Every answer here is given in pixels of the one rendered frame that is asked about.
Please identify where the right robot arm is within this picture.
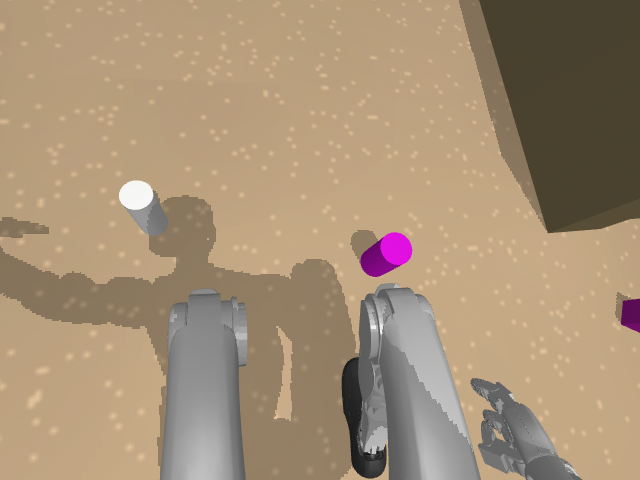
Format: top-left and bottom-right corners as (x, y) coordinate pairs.
(524, 456), (582, 480)

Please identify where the right robot foot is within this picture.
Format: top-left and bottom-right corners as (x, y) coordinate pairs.
(342, 357), (387, 479)

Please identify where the right robot hand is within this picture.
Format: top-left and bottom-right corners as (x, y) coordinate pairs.
(470, 378), (559, 477)

